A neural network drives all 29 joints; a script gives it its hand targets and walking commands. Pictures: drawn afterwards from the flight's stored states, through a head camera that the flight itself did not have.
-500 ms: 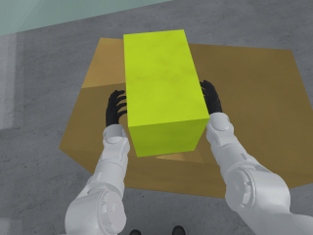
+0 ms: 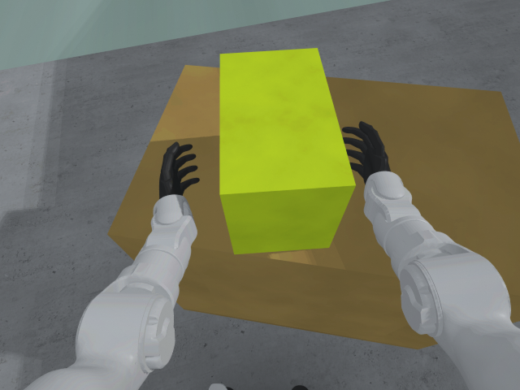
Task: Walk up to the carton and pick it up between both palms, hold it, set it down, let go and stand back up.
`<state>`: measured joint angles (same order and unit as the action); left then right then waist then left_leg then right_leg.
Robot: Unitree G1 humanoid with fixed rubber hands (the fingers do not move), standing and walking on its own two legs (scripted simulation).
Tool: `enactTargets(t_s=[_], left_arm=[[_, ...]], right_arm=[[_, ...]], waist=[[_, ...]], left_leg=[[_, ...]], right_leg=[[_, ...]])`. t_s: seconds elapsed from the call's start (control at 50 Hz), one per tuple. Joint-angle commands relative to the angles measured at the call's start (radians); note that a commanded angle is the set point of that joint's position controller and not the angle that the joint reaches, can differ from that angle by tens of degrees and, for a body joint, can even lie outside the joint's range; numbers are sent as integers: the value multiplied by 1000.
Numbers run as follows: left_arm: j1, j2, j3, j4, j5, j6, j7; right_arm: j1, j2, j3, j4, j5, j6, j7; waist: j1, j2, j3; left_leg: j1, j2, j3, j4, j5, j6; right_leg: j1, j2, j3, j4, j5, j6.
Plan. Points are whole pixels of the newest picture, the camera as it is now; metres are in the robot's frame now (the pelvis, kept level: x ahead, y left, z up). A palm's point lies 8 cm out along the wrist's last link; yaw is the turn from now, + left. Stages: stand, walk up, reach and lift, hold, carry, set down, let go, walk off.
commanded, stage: set down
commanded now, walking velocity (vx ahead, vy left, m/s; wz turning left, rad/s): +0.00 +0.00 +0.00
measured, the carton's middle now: (275, 152) +0.52 +0.03 +0.01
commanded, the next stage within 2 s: none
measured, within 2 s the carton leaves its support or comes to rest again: neither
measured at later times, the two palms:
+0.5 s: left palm (160, 160) +0.42 +0.19 +0.10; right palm (399, 127) +0.48 -0.14 +0.12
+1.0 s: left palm (149, 183) +0.38 +0.20 +0.10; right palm (412, 157) +0.44 -0.16 +0.11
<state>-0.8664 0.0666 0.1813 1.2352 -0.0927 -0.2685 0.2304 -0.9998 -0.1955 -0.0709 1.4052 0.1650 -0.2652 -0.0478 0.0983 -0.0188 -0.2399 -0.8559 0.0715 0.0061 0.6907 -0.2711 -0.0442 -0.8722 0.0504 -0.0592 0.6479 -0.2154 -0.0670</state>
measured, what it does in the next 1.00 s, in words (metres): stands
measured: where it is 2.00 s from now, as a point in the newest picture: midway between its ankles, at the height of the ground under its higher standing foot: outside the picture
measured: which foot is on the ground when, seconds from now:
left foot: down 0.00-1.00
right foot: down 0.00-1.00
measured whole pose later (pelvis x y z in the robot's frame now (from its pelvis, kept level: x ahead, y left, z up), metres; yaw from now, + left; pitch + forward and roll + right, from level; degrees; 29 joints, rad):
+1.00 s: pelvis +0.01 +0.00 +0.03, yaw +2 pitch +11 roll +0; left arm -0.58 0.06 0.12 0.54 -0.09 0.23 0.19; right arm -0.72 -0.29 0.00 0.89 0.29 0.02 -0.01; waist 0.07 -0.02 -0.08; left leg -0.44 0.05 -0.03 0.42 -0.17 -0.05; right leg -0.45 0.05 -0.05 0.39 -0.14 -0.06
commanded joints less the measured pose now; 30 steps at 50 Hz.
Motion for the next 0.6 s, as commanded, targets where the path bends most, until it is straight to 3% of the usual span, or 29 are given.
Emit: enactTargets(t_s=[0.0, 0.04, 0.08, 0.1, 0.12, 0.14, 0.18, 0.22, 0.24, 0.26, 0.28, 0.3, 0.38, 0.4, 0.42, 0.44, 0.46, 0.52, 0.54, 0.56, 0.58], left_arm=[[-456, 137, -60, -322, -38, -48, -15], [-466, 147, -87, -371, -60, -20, -19], [-474, 145, -100, -358, -75, 4, -23], [-498, 145, -117, -395, -81, 13, -26], [-521, 170, -113, -475, -91, 29, -21], [-498, 169, -116, -420, -105, 51, -26], [-491, 173, -120, -388, -108, 79, -34], [-532, 207, -124, -442, -122, 96, -33], [-542, 194, -135, -386, -121, 105, -30], [-527, 210, -115, -393, -122, 116, -36], [-548, 228, -122, -401, -131, 129, -36], [-542, 234, -109, -328, -111, 137, -36], [-577, 246, -91, -432, -112, 177, -36], [-576, 235, -104, -382, -109, 186, -35], [-558, 245, -95, -442, -93, 203, -35], [-533, 230, -92, -446, -86, 221, -35], [-582, 228, -101, -484, -95, 230, -33], [-524, 206, -92, -468, -73, 273, -33], [-540, 235, -64, -616, -77, 284, -30], [-523, 207, -74, -567, -71, 303, -33], [-557, 218, -61, -504, -50, 321, -29]], right_arm=[[-493, -209, 32, -234, 53, -64, 10], [-517, -234, 44, -306, 77, -51, 19], [-514, -218, 55, -308, 81, -20, 29], [-514, -225, 63, -325, 97, -5, 30], [-545, -261, 52, -389, 104, 2, 30], [-551, -249, 61, -388, 113, 21, 31], [-543, -250, 79, -382, 122, 53, 35], [-552, -274, 78, -427, 127, 72, 38], [-559, -263, 76, -357, 122, 88, 41], [-567, -249, 89, -404, 123, 109, 38], [-584, -264, 87, -426, 139, 110, 34], [-583, -247, 87, -385, 128, 125, 27], [-598, -290, 84, -439, 149, 159, 23], [-600, -271, 85, -394, 148, 169, 23], [-577, -288, 90, -425, 161, 169, 22], [-570, -297, 90, -406, 169, 178, 21], [-600, -304, 74, -437, 160, 177, 22], [-557, -277, 78, -410, 138, 204, 17], [-594, -308, 90, -570, 166, 199, 11], [-567, -276, 93, -498, 164, 224, 12], [-600, -278, 78, -451, 146, 242, 10]], waist=[[-17, -18, -854], [6, 0, -872], [-11, -37, -815], [-19, 1, -829], [-3, -3, -871], [3, -44, -849], [1, -50, -796], [-10, -45, -818], [-10, -40, -749], [8, -92, -751], [3, -68, -765], [4, -94, -707], [5, -91, -749], [6, -78, -722], [11, -43, -739], [19, -44, -705], [8, -24, -735], [-2, -83, -666], [27, -85, -774], [8, -86, -706], [11, -94, -650]], left_leg=[[278, -80, 37, 3, 521, -21], [286, -80, 31, -15, 505, -18], [258, -83, 22, -20, 453, -5], [274, -80, 21, -36, 435, -4], [293, -83, 20, -44, 451, -7], [257, -83, 21, -51, 412, 6], [194, -87, 25, -64, 331, 15], [208, -90, 23, -82, 293, 23], [186, -88, 22, -89, 255, 28], [147, -98, 27, -95, 231, 37], [133, -100, 35, -110, 202, 39], [79, -102, 27, -115, 166, 44], [129, -99, 24, -143, 228, 36], [127, -99, 21, -142, 220, 37], [151, -100, 27, -159, 248, 32], [163, -101, 24, -168, 255, 30], [181, -99, 21, -164, 258, 22], [218, -96, 10, -175, 274, 28], [246, -99, 15, -185, 344, 19], [214, -95, 12, -191, 308, 19], [214, -92, 2, -213, 253, 26]], right_leg=[[605, 13, 59, 31, 471, 56], [599, 12, 61, 13, 455, 66], [598, 8, 64, 1, 391, 66], [603, 3, 61, -10, 390, 63], [603, 7, 60, -11, 410, 73], [610, -2, 74, -14, 405, 77], [646, -10, 82, -12, 361, 81], [663, -12, 75, -29, 322, 86], [638, -18, 86, -31, 270, 81], [680, -28, 97, -33, 267, 91], [728, -39, 113, -45, 285, 97], [720, -52, 123, -44, 257, 101], [790, -47, 126, -46, 340, 109], [789, -45, 128, -48, 336, 106], [821, -51, 123, -63, 390, 107], [802, -42, 120, -62, 406, 105], [797, -43, 107, -68, 386, 106], [806, -32, 110, -86, 412, 105], [901, -36, 121, -91, 509, 119], [911, -40, 123, -87, 497, 119], [861, -30, 116, -99, 416, 114]])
